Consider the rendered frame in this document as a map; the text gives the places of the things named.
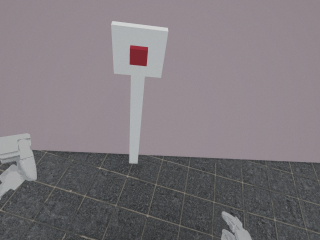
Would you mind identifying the robot right hand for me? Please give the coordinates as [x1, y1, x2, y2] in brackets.
[221, 211, 252, 240]

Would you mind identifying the panel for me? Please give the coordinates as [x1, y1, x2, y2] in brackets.
[111, 21, 169, 164]

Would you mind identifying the button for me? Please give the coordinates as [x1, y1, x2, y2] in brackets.
[129, 45, 148, 66]

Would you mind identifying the robot left hand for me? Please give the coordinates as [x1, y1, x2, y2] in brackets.
[0, 133, 37, 200]

